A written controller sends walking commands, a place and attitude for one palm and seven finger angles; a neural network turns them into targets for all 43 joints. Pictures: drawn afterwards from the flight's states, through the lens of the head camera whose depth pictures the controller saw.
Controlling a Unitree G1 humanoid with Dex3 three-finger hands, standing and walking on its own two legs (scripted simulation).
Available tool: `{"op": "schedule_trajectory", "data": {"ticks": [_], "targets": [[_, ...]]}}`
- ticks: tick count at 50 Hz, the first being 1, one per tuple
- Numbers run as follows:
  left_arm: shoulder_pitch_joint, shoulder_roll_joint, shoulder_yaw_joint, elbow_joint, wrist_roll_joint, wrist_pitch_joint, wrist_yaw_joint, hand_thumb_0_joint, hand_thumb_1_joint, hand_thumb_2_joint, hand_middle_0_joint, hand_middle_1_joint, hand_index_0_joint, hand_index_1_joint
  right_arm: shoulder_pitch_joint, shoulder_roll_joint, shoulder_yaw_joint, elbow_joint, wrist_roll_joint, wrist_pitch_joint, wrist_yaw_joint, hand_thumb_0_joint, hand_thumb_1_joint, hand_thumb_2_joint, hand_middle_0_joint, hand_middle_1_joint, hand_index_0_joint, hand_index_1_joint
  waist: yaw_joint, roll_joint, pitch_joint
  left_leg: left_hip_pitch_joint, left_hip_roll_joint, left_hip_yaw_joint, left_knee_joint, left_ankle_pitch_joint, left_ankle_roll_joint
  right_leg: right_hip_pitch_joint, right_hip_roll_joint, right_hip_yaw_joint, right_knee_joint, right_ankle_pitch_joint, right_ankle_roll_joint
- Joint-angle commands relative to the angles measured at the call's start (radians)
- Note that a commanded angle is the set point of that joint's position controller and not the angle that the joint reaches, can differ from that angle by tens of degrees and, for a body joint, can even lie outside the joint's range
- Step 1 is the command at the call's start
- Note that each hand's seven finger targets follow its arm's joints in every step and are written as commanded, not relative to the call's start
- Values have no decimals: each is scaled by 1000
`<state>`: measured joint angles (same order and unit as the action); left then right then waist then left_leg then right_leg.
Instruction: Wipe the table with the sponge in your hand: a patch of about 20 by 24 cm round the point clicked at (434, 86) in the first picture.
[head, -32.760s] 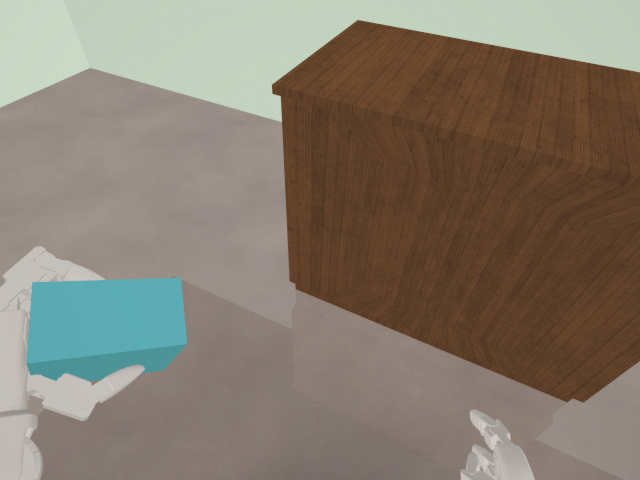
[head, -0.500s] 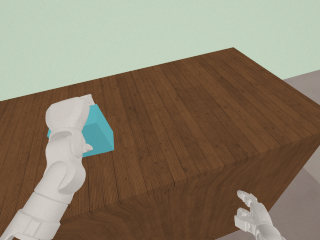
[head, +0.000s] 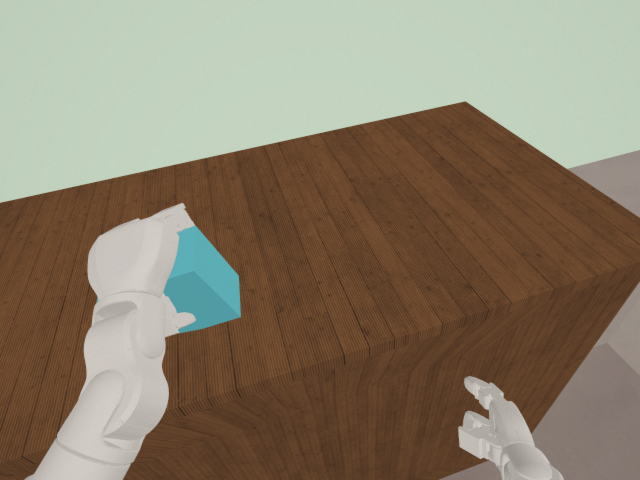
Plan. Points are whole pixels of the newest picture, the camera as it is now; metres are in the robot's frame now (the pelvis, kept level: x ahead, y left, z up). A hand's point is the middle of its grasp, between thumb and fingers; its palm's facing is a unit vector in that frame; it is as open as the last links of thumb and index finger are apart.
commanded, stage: wipe back along the middle lane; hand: left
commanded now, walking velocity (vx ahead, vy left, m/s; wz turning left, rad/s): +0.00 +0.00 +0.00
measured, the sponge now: (184, 294) +0.29 +0.22 +0.12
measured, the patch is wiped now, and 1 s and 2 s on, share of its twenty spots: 0.85 0.90 0.95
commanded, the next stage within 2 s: slide across to the third lane in 0.02 s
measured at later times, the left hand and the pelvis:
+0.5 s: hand (211, 283) +0.27 +0.16 +0.17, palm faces +0.26 -0.22 -0.94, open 10.6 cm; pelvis -0.01 -0.01 +0.00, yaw +1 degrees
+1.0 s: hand (262, 273) +0.29 +0.10 +0.17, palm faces +0.19 -0.28 -0.94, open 10.6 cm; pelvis -0.02 -0.02 +0.00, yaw -1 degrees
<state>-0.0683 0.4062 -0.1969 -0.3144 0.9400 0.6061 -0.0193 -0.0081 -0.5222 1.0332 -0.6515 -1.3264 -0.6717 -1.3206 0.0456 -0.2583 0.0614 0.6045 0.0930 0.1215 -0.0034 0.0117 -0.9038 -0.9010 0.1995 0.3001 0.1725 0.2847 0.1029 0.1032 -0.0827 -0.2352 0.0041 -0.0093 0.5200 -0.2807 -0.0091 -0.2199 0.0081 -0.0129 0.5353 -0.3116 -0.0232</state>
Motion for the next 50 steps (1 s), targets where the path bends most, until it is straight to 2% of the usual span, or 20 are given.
{"op": "schedule_trajectory", "data": {"ticks": [1,2,3,5,7,15,17,18,20,22,23,27,28,32,37,40,42,43,47,50], "targets": [[-52,33,-12,-96,-68,2,-27,0,100,1300,-1200,-1600,-1200,-1600,-254,-77,-30,-203,0,-68,3,0,-900,-900,200,300,200,300,6,-142,-88,40,-14,10,-53,224,38,27,20,-7,-80,244,-25],[-50,74,27,-87,-59,4,-20,0,100,1300,-1200,-1600,-1200,-1600,-262,-81,-29,-204,-1,-72,-1,0,-900,-900,200,300,200,300,11,-153,-77,40,-9,5,-55,207,38,13,23,11,-81,214,-35],[-50,9,-30,-110,-65,1,-22,0,100,1300,-1200,-1600,-1200,-1600,-260,-72,-25,-218,1,-77,2,0,-900,-900,200,300,200,300,8,-144,-96,41,-16,11,-49,220,39,23,18,-7,-77,228,-30],[29,6,-23,-100,-67,-3,-20,0,100,1300,-1200,-1600,-1200,-1600,-253,-75,-33,-205,-1,-72,8,0,-900,-900,200,300,200,300,9,-165,-85,43,-13,11,-41,240,37,28,21,-2,-77,267,-27],[-35,38,-6,-153,-67,-7,-13,0,100,1300,-1200,-1600,-1200,-1600,-270,-74,-28,-216,-1,-76,6,0,-900,-900,200,300,200,300,8,-157,-90,49,-11,8,-46,216,40,18,21,15,-79,235,-32],[-193,-29,-107,-129,-57,-32,-1,0,100,1300,-1200,-1600,-1200,-1600,-260,-61,-29,-190,-3,-113,2,0,-900,-900,200,300,200,300,-2,-139,-89,84,-22,3,-46,211,40,1,15,4,-94,207,-31],[-235,18,-75,-179,-50,-39,6,0,100,1300,-1200,-1600,-1200,-1600,-283,-58,-28,-202,-3,-123,3,0,-900,-900,200,300,200,300,8,-141,-119,98,-23,2,-47,216,42,16,15,29,-91,203,-39],[-249,-21,-110,-180,-50,-41,6,0,100,1300,-1200,-1600,-1200,-1600,-270,-51,-26,-203,-7,-128,7,0,-900,-900,200,300,200,300,8,-144,-147,98,-29,7,-40,244,43,34,11,5,-80,242,-36],[-199,-26,-101,-136,-62,-37,3,0,100,1300,-1200,-1600,-1200,-1600,-273,-55,-28,-184,-9,-115,11,0,-900,-900,200,300,200,300,8,-165,-90,86,-21,8,-53,233,38,23,13,6,-99,234,-31],[-307,29,-68,-176,-54,-44,11,0,100,1300,-1200,-1600,-1200,-1600,-295,-53,-23,-188,-4,-117,8,0,-900,-900,200,300,200,300,5,-142,-92,100,-20,5,-60,206,36,7,14,35,-105,181,-40],[-331,-17,-108,-162,-56,-46,13,0,100,1300,-1200,-1600,-1200,-1600,-281,-45,-22,-194,-8,-121,9,0,-900,-900,200,300,200,300,5,-155,-108,96,-25,11,-59,212,38,18,10,10,-104,182,-36],[-392,33,-66,-175,-54,-56,25,0,100,1300,-1200,-1600,-1200,-1600,-297,-45,-23,-188,-5,-116,11,0,-900,-900,200,300,200,300,11,-116,-119,118,-21,10,-74,209,33,22,12,38,-112,164,-47],[-392,-18,-108,-164,-58,-58,25,0,100,1300,-1200,-1600,-1200,-1600,-288,-38,-22,-195,-10,-118,14,0,-900,-900,200,300,200,300,13,-128,-139,117,-27,15,-71,227,35,38,12,12,-108,185,-44],[-395,42,-50,-183,-70,-62,32,0,100,1300,-1200,-1600,-1200,-1600,-303,-41,-24,-193,-9,-103,20,0,-900,-900,200,300,200,300,16,-125,-147,126,-23,18,-80,237,33,56,11,47,-118,206,-46],[-433,36,-53,-161,-86,-66,34,0,100,1300,-1200,-1600,-1200,-1600,-301,-38,-23,-191,-9,-90,19,0,-900,-900,200,300,200,300,7,-137,-116,128,-24,29,-85,212,33,35,10,57,-145,159,-42],[-407,-25,-101,-116,-89,-66,32,0,100,1300,-1200,-1600,-1200,-1600,-290,-36,-28,-183,-12,-83,23,0,-900,-900,200,300,200,300,4,-145,-115,133,-24,39,-81,220,33,37,9,44,-157,171,-38],[-442,17,-71,-141,-91,-73,36,0,100,1300,-1200,-1600,-1200,-1600,-303,-40,-27,-189,-9,-82,22,0,-900,-900,200,300,200,300,5,-121,-115,135,-24,35,-89,208,31,35,8,59,-155,149,-44],[-451,-27,-106,-111,-92,-70,36,0,100,1300,-1200,-1600,-1200,-1600,-294,-34,-26,-190,-11,-83,21,0,-900,-900,200,300,200,300,1,-144,-116,130,-26,40,-89,202,34,35,8,41,-161,138,-39],[-546,64,-34,-12,-84,-70,40,0,100,1300,-1200,-1600,-1200,-1600,-291,-49,-24,-172,-7,-75,-3,0,-900,-900,200,300,200,300,-9,-134,-77,116,-26,45,-107,123,32,-4,4,69,-193,28,-40],[-563,23,-62,101,-69,-60,39,0,100,1300,-1200,-1600,-1200,-1600,-274,-47,-25,-157,-9,-72,-13,0,-900,-900,200,300,200,300,-8,-144,-96,115,-27,49,-110,143,29,11,6,51,-193,54,-41]]}}
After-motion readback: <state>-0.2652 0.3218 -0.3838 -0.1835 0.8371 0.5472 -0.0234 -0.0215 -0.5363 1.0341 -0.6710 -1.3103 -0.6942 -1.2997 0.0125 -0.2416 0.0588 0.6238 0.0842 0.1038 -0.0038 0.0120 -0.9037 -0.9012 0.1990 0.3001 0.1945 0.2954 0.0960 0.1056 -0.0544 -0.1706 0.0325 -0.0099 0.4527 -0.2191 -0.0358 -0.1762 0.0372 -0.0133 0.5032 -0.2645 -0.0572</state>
